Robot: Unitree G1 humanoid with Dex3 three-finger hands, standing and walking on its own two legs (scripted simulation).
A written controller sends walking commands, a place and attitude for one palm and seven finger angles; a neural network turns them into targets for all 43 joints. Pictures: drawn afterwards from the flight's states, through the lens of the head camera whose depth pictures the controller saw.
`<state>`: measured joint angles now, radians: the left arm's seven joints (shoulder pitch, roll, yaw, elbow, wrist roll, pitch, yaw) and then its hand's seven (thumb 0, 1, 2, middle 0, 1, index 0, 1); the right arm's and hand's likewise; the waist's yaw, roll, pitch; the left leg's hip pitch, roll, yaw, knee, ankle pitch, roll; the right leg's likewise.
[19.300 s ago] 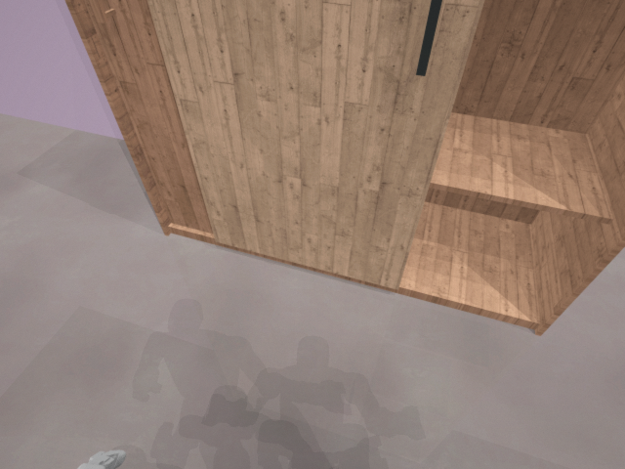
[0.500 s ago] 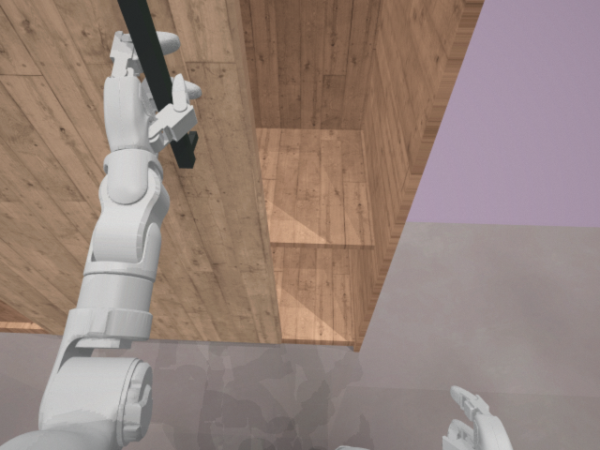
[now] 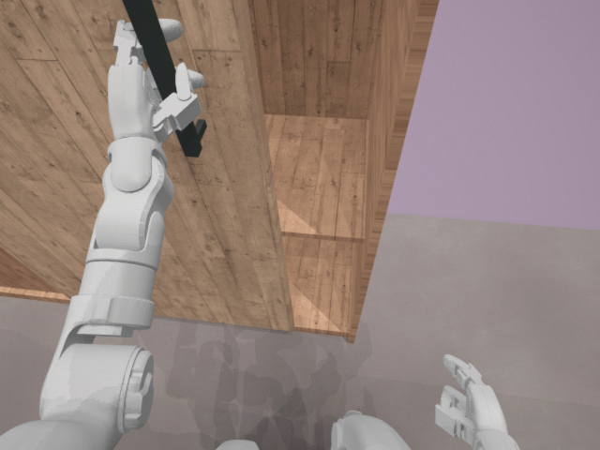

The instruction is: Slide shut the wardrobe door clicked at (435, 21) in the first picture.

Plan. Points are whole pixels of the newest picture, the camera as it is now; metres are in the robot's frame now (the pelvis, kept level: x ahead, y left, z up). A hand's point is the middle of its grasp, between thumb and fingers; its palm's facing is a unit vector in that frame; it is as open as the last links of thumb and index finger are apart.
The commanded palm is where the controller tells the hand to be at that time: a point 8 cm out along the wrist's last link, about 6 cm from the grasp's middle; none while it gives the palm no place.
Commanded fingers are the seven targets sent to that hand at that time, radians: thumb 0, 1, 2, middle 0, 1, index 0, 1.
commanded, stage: step sideways, sliding the door along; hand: left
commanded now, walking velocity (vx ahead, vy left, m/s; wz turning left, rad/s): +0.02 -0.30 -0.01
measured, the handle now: (166, 52) +0.47 +0.21 +0.26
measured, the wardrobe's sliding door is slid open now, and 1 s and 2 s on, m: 0.18 0.00 0.00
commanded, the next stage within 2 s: none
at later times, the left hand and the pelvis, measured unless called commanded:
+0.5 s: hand (279, 103) +0.43 +0.08 +0.22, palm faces +0.35 -0.94 -0.07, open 6.7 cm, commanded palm +0.40 +0.05 +0.23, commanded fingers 0.00 0.90 0.90 -0.45 -1.40 -0.45 -1.40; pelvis +0.06 -0.12 -0.01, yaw +5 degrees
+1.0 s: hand (345, 111) +0.43 +0.01 +0.22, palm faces +0.04 -0.99 -0.13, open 6.4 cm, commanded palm +0.41 +0.04 +0.23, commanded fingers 0.00 0.90 0.90 -0.45 -1.40 -0.45 -1.40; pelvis +0.05 -0.11 -0.01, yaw +2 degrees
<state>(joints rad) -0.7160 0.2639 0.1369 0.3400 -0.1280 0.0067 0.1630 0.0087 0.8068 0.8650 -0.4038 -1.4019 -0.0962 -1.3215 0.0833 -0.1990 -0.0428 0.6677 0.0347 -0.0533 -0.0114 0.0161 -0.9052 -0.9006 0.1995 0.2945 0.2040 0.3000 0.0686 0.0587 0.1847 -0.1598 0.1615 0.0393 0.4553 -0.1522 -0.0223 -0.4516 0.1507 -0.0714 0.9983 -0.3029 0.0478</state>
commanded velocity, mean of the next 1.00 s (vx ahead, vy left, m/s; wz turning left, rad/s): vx -0.16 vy -0.29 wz -0.08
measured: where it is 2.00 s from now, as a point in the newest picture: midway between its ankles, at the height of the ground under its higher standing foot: outside the picture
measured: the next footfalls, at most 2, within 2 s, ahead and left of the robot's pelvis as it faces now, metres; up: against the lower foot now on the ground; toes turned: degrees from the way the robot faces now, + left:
right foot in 0.18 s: +0.11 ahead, -0.26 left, +0.00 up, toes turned -1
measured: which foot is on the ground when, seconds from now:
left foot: down 0.00-1.00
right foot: up 0.00-0.16, down 0.18-1.00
